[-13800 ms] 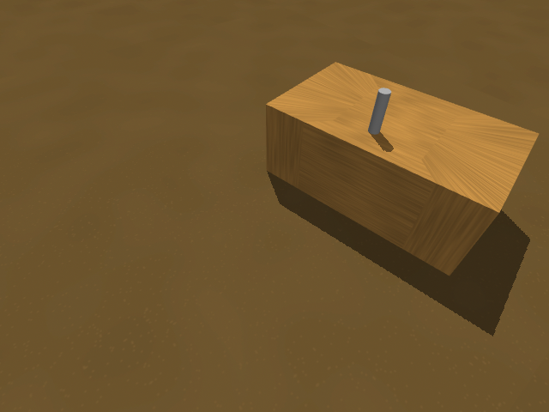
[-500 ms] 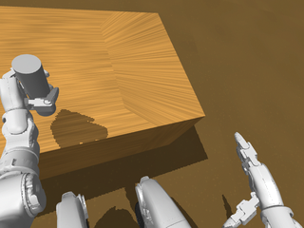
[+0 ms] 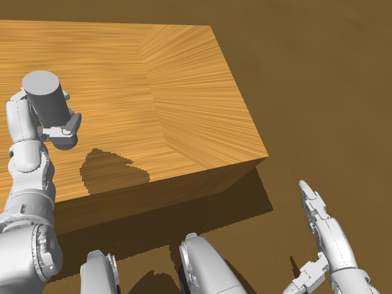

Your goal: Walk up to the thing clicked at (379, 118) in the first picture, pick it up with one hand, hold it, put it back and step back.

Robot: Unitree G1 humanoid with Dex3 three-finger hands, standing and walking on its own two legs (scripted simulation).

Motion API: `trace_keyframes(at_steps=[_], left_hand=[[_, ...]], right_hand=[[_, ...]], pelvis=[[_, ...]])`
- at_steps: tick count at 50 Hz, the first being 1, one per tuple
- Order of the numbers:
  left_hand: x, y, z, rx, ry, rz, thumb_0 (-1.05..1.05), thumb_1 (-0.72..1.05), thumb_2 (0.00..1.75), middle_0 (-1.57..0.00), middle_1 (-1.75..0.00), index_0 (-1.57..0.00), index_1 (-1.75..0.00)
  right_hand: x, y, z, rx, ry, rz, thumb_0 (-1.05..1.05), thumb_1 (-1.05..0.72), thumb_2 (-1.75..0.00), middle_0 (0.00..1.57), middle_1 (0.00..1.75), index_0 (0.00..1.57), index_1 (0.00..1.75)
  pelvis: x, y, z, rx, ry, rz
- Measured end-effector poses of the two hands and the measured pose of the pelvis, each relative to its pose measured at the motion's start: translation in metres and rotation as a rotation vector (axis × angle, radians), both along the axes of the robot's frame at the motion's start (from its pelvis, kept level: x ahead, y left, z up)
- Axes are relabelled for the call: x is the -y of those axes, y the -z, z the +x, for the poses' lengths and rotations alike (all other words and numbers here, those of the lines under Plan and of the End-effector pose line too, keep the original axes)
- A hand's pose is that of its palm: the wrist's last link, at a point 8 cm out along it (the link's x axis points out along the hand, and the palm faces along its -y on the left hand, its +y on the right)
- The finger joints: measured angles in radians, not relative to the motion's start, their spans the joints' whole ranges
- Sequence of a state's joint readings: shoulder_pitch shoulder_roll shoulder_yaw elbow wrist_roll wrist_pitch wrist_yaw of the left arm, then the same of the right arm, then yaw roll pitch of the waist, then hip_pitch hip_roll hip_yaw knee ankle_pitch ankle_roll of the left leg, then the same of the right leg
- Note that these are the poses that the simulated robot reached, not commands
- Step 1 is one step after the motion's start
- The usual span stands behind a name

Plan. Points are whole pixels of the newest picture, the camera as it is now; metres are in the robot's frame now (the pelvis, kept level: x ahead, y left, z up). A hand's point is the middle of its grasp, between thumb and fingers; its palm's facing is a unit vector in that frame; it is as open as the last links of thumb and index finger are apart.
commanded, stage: lift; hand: left
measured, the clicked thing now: (55, 116) +0.51 +0.16 -0.01
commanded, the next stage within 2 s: hold in 1.38 s
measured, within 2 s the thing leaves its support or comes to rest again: neither
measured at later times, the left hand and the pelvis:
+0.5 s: hand (46, 122) +0.45 +0.16 +0.05, palm faces +0.10 -0.99 -0.03, open 7.4 cm; pelvis +0.02 +0.00 +0.05, yaw +1 degrees
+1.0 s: hand (34, 144) +0.38 +0.16 +0.11, palm faces +0.08 -1.00 -0.02, open 7.4 cm; pelvis +0.02 +0.00 +0.08, yaw +2 degrees
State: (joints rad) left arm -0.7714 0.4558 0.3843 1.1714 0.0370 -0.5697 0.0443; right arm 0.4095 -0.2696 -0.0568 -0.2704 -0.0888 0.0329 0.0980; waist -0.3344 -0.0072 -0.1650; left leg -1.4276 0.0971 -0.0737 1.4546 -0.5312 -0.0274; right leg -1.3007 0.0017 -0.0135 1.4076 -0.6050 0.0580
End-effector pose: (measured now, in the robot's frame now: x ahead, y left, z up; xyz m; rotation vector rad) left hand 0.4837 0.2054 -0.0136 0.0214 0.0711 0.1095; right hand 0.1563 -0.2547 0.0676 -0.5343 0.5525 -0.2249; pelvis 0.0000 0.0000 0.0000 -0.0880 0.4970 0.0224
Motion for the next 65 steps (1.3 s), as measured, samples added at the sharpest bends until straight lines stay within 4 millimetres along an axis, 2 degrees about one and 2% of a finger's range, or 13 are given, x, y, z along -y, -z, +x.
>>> trace_keyframes(at_steps=[9,16,28,38,51,65], left_hand=[[0.001,-0.015,-0.01,0.006,0.014,-0.007,0.0,-0.2,1.26,-0.87,-1.21,-0.91,-1.23],[-0.001,-0.035,-0.025,0.015,0.018,-0.003,0.0,-0.19,1.26,-0.87,-1.22,-0.91,-1.24],[-0.008,-0.077,-0.068,0.031,0.016,0.01,0.0,-0.19,1.27,-0.86,-1.23,-0.9,-1.25],[-0.007,-0.106,-0.102,0.039,0.022,0.012,0.0,-0.18,1.27,-0.86,-1.24,-0.89,-1.25],[-0.005,-0.129,-0.127,0.053,0.026,-0.001,0.0,-0.18,1.27,-0.86,-1.24,-0.89,-1.26],[-0.006,-0.147,-0.142,0.058,0.025,0.001,0.0,-0.18,1.28,-0.85,-1.25,-0.89,-1.26]], right_hand=[[0.003,-0.008,0.004,0.004,0.008,0.013,-0.01,0.51,-0.06,0.06,0.05,0.06,0.05],[0.001,-0.01,0.007,-0.006,0.021,0.056,-0.01,0.51,-0.06,0.06,0.05,0.06,0.05],[-0.004,-0.016,0.016,-0.019,0.018,0.142,-0.01,0.52,-0.06,0.06,0.05,0.06,0.05],[-0.007,-0.016,0.02,-0.039,0.017,0.205,-0.01,0.54,-0.06,0.06,0.05,0.06,0.05],[-0.006,-0.013,0.017,-0.077,0.04,0.246,-0.01,0.54,-0.06,0.06,0.05,0.06,0.05],[-0.004,-0.015,0.02,-0.083,0.063,0.262,-0.01,0.54,-0.06,0.06,0.05,0.05,0.05]], pelvis=[[0.0,-0.012,0.005,0.023,-0.002,0.005],[-0.001,-0.026,0.01,0.055,-0.004,0.01],[0.0,-0.053,0.018,0.133,-0.012,0.03],[0.003,-0.071,0.02,0.197,-0.018,0.051],[0.005,-0.084,0.022,0.243,-0.012,0.069],[0.004,-0.093,0.026,0.275,-0.009,0.078]])
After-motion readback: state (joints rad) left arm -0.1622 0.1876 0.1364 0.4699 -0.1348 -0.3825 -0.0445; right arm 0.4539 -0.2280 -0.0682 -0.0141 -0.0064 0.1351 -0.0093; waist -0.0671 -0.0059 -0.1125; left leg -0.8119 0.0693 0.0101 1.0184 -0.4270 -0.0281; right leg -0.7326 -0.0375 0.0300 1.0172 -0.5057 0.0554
